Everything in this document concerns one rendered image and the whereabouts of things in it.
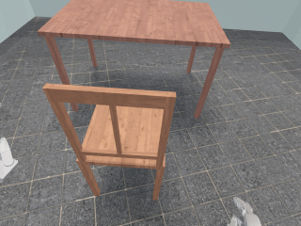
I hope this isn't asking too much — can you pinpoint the table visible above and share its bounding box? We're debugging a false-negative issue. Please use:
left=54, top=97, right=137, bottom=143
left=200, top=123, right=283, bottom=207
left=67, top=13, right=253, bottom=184
left=37, top=0, right=230, bottom=119

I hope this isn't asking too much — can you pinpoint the left robot hand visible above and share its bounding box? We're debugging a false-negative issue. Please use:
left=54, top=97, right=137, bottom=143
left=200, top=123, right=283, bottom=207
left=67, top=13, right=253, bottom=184
left=0, top=103, right=18, bottom=183

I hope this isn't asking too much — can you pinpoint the chair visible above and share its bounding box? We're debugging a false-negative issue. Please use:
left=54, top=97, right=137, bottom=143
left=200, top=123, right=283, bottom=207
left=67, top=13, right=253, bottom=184
left=42, top=83, right=177, bottom=201

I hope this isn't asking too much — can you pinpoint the right robot hand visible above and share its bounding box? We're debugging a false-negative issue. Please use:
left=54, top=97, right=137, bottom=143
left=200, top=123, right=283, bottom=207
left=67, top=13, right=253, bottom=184
left=227, top=197, right=261, bottom=226

